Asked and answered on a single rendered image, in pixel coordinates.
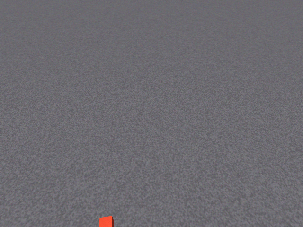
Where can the cube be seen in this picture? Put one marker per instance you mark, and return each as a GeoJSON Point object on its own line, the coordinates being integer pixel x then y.
{"type": "Point", "coordinates": [106, 221]}

